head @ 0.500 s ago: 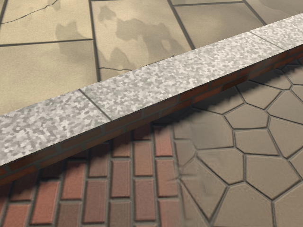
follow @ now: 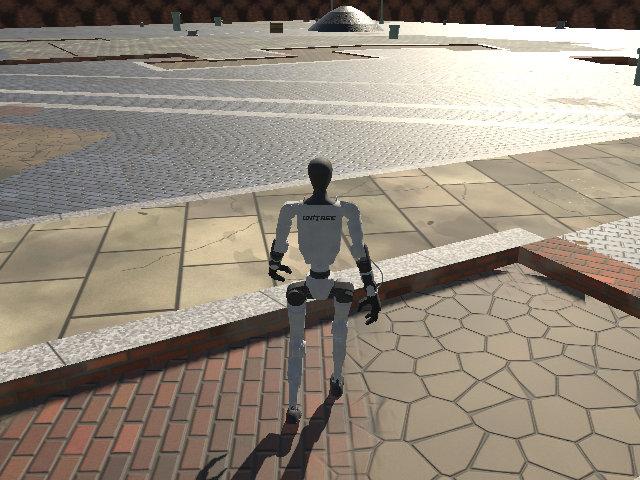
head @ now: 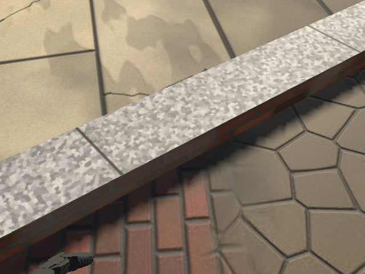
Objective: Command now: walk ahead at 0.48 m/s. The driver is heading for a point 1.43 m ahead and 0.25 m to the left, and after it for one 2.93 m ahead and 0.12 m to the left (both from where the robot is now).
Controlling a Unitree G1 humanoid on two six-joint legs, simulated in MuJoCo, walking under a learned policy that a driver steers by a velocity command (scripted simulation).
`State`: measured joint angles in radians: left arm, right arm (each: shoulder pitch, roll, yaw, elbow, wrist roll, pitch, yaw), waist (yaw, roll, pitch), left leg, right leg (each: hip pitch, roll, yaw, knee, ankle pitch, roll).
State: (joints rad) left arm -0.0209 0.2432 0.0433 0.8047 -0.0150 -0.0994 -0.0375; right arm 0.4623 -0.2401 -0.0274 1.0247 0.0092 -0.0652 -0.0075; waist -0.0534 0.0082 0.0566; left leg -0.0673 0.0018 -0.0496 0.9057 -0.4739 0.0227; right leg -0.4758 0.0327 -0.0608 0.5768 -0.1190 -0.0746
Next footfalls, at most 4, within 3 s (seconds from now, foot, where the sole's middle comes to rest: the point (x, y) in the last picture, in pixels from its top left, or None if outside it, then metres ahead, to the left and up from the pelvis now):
0.44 left None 0.41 0.12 -0.76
0.94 right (201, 213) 0.67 -0.08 -0.76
1.56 left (129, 135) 0.95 0.19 -0.62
2.14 right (129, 77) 1.30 0.21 -0.62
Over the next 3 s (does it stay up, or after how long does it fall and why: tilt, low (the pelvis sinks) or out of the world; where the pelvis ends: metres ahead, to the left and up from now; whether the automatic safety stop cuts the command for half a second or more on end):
stays up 1.57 0.31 0.15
